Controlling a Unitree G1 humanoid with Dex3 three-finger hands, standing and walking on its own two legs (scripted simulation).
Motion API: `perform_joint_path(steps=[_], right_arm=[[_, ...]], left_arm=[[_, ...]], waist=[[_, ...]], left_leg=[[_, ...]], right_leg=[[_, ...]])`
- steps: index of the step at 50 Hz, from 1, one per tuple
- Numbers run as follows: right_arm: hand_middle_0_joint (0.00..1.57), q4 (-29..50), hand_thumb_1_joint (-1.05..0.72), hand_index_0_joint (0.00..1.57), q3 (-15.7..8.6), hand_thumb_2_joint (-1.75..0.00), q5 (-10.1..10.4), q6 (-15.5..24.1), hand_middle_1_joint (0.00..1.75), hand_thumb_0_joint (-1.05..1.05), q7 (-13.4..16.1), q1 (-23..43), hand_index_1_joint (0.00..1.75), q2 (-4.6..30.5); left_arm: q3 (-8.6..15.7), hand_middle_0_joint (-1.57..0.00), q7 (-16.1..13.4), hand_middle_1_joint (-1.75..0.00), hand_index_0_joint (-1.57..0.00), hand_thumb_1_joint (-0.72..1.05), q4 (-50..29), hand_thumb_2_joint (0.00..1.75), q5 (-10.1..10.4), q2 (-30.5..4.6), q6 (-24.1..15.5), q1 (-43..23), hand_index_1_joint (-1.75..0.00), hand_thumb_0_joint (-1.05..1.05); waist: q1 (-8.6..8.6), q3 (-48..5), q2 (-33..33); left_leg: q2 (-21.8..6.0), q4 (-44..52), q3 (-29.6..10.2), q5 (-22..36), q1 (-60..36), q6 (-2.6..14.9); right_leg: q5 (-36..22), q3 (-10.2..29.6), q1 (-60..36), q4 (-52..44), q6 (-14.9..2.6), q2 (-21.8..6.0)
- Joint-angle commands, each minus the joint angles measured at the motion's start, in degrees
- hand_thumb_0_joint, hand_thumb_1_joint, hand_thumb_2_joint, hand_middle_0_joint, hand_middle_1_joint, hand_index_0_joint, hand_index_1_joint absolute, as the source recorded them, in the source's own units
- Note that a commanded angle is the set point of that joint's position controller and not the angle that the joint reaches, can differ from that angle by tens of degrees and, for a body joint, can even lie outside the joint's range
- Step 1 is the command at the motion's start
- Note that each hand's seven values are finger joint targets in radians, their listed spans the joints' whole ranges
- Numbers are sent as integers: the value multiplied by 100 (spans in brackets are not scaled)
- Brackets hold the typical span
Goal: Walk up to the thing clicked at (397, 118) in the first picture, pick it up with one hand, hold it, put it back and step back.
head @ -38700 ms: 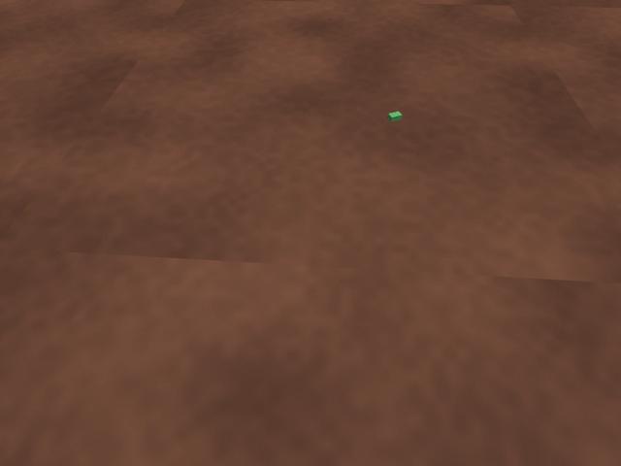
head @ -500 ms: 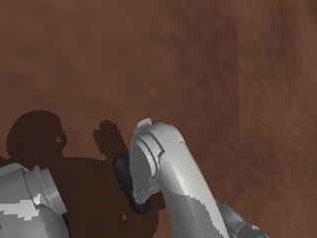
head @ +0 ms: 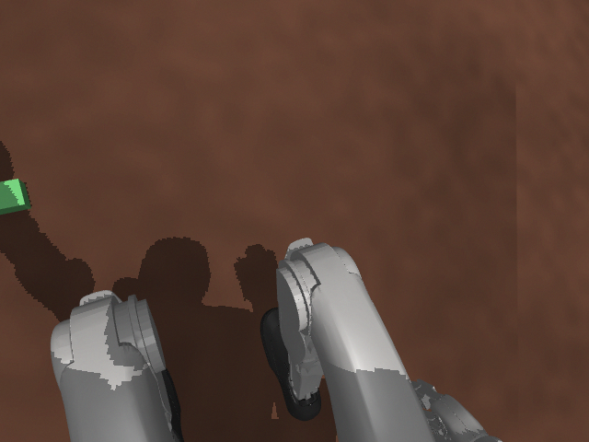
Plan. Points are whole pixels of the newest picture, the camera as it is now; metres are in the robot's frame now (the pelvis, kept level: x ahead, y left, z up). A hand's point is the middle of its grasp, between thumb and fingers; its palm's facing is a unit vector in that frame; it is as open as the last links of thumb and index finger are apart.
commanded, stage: withdraw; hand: left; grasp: from above
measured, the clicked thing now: out of the picture +0.48 +0.33 -0.31
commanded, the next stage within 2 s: home in 0.46 s
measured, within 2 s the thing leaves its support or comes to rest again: neither
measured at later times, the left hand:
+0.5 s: hand out of the picture +0.46 +0.33 -0.16, palm faces -0.43 -0.07 -0.90, open 11.7 cm
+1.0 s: hand out of the picture +0.39 +0.33 -0.05, palm faces -0.29 -0.45 -0.84, open 8.5 cm
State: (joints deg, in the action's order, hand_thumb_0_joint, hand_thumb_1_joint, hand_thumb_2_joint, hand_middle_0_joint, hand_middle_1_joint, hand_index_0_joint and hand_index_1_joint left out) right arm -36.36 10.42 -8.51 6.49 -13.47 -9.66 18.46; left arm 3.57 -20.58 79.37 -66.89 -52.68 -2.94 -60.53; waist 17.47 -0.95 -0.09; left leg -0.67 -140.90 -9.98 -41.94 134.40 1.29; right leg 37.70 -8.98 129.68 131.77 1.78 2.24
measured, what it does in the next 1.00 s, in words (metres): rises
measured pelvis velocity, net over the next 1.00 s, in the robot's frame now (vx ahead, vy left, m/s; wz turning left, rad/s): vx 0.00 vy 0.00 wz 0.10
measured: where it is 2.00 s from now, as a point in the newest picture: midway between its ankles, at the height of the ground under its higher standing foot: (235, 413)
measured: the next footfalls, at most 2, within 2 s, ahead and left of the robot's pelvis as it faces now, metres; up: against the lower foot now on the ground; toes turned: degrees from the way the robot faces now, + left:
none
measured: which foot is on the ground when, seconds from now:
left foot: down 0.00-1.00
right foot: down 0.00-1.00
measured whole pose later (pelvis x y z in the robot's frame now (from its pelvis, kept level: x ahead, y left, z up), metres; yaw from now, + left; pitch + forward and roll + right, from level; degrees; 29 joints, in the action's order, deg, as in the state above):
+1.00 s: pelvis +0.00 +0.00 +0.07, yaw +6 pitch +37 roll -8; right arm -35.8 1.7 -2.1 -2.4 -6.2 -12.4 16.7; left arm 6.1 -3.4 44.2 -43.3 -36.0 -1.4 -34.7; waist 8.5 -8.2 -2.7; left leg 0.3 -125.6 -5.4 -39.5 123.1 1.4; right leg 37.6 -4.9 119.6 120.1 1.3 0.6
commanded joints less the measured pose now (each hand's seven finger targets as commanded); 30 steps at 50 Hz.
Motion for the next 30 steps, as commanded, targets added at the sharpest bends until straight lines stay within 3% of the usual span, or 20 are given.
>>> perform_joint_path(steps=[1,5,7,9,13,14,16,20,23,26,28,29,30], right_arm=[[20,43,-90,20,-771,-90,209,-374,30,0,211,-1353,30,1707],[20,105,-90,20,-804,-90,278,-636,30,0,528,-1432,30,1646],[20,151,-89,20,-792,-90,296,-720,30,0,688,-1422,30,1637],[20,181,-89,20,-732,-90,268,-774,30,0,790,-1395,30,1528],[20,149,-89,20,-528,-90,173,-837,30,0,842,-1208,30,1326],[20,131,-89,20,-469,-90,157,-850,30,0,852,-1138,30,1366],[20,77,-89,20,-435,-89,114,-832,30,0,841,-1069,30,1386],[20,6,-89,20,-405,-89,39,-763,30,0,817,-1014,30,1445],[20,-27,-89,20,-414,-89,-17,-657,30,0,821,-1048,30,1522],[20,-84,-90,20,-434,-89,-30,-534,30,0,825,-1141,30,1537],[20,-136,-88,20,-449,-89,-23,-474,30,0,796,-1214,30,1499],[20,-133,-89,20,-464,-89,-12,-457,30,0,788,-1242,30,1470],[20,-129,-88,20,-462,-89,12,-443,30,0,775,-1257,30,1444]], left_arm=[[-281,-36,886,-70,-35,-21,-1053,75,351,-592,105,-1336,-71,0],[-431,-38,1586,-68,-37,-17,-1460,73,505,-433,-182,-1406,-69,0],[-363,-39,1714,-67,-39,-14,-1516,72,480,-506,-402,-1417,-67,0],[-181,-43,1694,-64,-42,-12,-1725,70,425,-823,-693,-1646,-64,0],[-64,-42,1164,-63,-42,-12,-1369,69,70,-918,-1182,-1662,-64,0],[55,-41,927,-64,-41,-13,-1333,69,-44,-1112,-1257,-1830,-64,0],[-74,-38,564,-66,-38,-16,-770,71,-275,-924,-1305,-1944,-66,0],[35,-41,-37,-64,-41,-13,-439,69,-651,-1335,-1274,-2564,-64,0],[181,-42,-315,-63,-42,-11,-347,67,-718,-1538,-1153,-2745,-62,0],[222,-44,-398,-60,-45,-9,-337,65,-765,-1596,-976,-2834,-60,0],[151,-38,-328,-66,-38,-5,-193,72,-668,-1416,-862,-2607,-67,0],[110,-40,-259,-66,-41,-12,-188,67,-610,-1321,-795,-2424,-65,0],[64,-32,-179,-66,-33,-7,-136,75,-528,-1277,-740,-2312,-68,0]], waist=[[193,-3362,-1778],[233,-3160,-1145],[169,-3139,-881],[65,-3374,-922],[-40,-3562,-1273],[-146,-3631,-1625],[55,-3370,-1900],[151,-3460,-2333],[162,-3644,-2481],[213,-3786,-2568],[225,-3852,-2508],[160,-3981,-2418],[162,-3976,-2330]], left_leg=[[15,2011,352,1348,-2730,1],[106,1931,477,1330,-2447,31],[159,1884,466,1265,-2431,23],[152,1801,538,1294,-2471,20],[131,1701,603,1279,-2553,41],[148,1756,620,1290,-2683,3],[146,1814,561,1063,-2840,-16],[111,1943,454,719,-3106,-41],[97,1921,447,702,-3182,-25],[101,1845,519,779,-3198,-13],[95,1785,538,956,-3086,-9],[100,1755,550,1087,-3142,-4],[99,1738,552,1090,-3000,12]], right_leg=[[-1280,-213,-2389,-1541,-454,220],[-1169,-48,-2742,-1825,-486,163],[-1013,-35,-2626,-1922,-520,131],[-995,53,-2757,-1896,-497,115],[-1018,76,-2676,-1684,-425,130],[-984,43,-2511,-1591,-467,127],[-817,-63,-1985,-1459,-491,153],[-596,-150,-1656,-1260,-482,164],[-665,-194,-1604,-1165,-460,127],[-762,-177,-1597,-1148,-438,100],[-925,-179,-1685,-1114,-432,98],[-1045,-183,-1741,-1125,-428,101],[-1048,-159,-1812,-1131,-429,106]])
